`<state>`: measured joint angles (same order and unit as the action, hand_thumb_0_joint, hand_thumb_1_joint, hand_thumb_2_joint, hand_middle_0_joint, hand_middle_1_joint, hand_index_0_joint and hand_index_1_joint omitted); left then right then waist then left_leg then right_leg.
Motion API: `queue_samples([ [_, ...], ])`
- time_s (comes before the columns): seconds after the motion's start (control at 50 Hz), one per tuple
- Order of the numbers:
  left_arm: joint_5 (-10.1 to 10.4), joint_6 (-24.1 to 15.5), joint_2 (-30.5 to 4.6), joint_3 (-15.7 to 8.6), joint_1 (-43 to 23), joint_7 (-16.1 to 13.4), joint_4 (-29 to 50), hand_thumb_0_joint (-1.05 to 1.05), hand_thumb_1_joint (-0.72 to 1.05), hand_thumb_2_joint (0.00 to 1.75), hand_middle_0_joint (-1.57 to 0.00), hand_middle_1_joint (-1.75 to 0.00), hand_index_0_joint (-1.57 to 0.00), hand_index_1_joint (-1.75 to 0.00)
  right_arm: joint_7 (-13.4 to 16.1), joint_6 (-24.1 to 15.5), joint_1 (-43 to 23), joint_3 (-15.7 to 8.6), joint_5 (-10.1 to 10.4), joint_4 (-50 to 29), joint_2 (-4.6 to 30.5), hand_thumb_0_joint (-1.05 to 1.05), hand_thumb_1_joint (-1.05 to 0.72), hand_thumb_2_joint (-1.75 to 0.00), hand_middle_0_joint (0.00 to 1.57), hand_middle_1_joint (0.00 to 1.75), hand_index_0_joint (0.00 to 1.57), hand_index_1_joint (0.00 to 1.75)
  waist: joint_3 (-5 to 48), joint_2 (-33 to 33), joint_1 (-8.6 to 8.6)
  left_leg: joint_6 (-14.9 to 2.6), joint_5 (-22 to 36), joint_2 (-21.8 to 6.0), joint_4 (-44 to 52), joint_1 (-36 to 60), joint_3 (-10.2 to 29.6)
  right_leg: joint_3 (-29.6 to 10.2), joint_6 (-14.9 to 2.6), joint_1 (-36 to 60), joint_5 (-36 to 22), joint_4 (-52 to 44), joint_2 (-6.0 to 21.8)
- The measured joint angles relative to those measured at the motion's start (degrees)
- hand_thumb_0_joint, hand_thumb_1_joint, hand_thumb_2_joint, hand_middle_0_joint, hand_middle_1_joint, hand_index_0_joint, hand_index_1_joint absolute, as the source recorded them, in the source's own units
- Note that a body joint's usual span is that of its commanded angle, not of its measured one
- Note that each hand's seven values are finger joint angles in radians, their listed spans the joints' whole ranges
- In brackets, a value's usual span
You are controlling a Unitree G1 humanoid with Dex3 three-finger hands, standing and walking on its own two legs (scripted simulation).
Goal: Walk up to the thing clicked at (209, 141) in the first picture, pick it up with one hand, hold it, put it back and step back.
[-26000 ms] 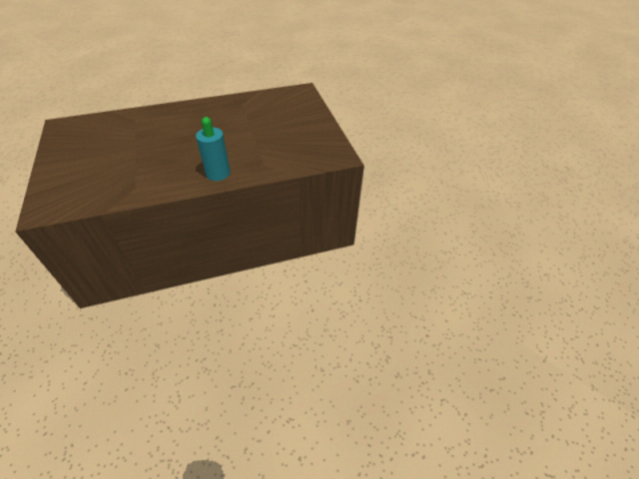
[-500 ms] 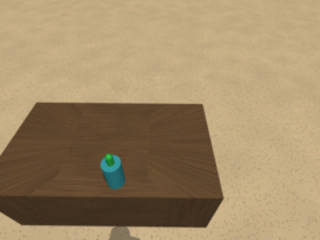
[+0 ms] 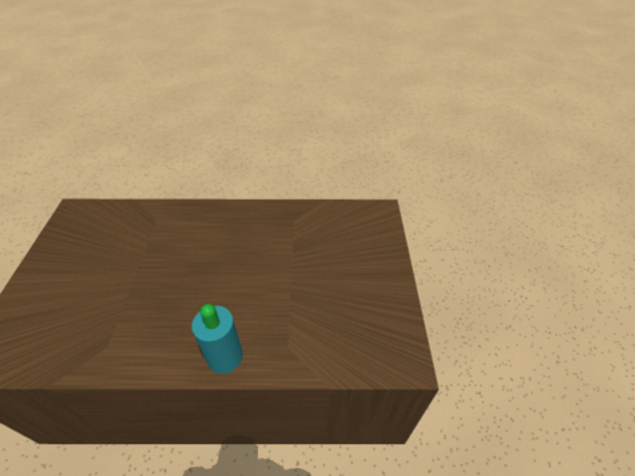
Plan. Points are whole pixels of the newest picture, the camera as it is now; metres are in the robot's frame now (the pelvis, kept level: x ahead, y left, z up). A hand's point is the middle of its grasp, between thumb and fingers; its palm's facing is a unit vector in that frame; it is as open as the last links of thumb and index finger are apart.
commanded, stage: stand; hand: left
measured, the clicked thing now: (216, 334) +0.45 +0.22 -0.26
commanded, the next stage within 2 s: step back in 1.18 s
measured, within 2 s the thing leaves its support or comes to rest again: neither
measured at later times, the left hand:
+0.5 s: hand out of the picture +0.08 +0.25 -0.16, palm faces -0.01 -0.94 -0.34, open 7.4 cm
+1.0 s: hand out of the picture +0.07 +0.24 -0.16, palm faces -0.02 -0.94 -0.34, open 7.4 cm
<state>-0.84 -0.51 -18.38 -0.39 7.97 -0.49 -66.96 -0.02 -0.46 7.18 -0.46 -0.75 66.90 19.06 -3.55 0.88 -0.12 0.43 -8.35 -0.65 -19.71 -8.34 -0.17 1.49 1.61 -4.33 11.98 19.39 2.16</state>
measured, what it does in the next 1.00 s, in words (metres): stands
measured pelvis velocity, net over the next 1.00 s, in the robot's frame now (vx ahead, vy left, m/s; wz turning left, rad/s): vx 0.01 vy -0.01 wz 0.00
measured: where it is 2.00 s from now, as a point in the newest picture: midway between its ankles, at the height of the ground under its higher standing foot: outside the picture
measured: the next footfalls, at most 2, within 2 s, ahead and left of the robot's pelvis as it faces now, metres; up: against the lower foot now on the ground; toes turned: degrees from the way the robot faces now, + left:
right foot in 1.94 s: -0.11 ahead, -0.10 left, +0.00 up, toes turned -1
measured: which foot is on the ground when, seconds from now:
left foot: down 0.00-1.00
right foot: down 0.00-1.00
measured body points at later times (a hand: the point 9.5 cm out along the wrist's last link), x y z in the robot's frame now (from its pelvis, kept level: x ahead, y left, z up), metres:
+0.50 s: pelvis +0.01 +0.00 +0.00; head +0.02 -0.01 +0.45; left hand +0.08 +0.30 -0.13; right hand +0.08 -0.30 -0.14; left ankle +0.03 +0.12 -0.75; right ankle -0.01 -0.14 -0.75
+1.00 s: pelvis +0.01 -0.01 +0.00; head +0.02 -0.01 +0.45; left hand +0.08 +0.29 -0.13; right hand +0.08 -0.30 -0.14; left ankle +0.03 +0.12 -0.75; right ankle -0.01 -0.14 -0.75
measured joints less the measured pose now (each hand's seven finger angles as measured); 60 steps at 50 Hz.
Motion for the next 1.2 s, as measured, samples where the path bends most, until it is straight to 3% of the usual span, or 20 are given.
queue_samples([
  [1.2,0.5,0.2,-0.9,-0.3,-0.7,0.5,2.7,0.00,0.90,0.89,-0.21,-0.30,-0.21,-0.30,-0.5,0.1,-1.0,0.1,0.3,-1.2,0.6,0.01,-0.90,-0.89,0.20,0.30,0.20,0.30,0.5,-0.5,-0.20,0.61,-0.5,-0.6,0.6,0.2,0.3,0.3,-0.57,0.4,0.4,-1.0,-0.6],
])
